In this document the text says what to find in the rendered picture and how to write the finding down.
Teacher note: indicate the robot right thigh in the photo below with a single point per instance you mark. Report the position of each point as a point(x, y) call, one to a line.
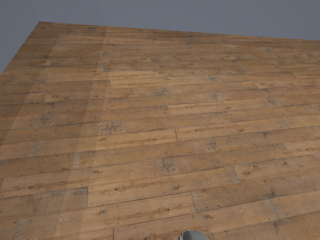
point(192, 235)

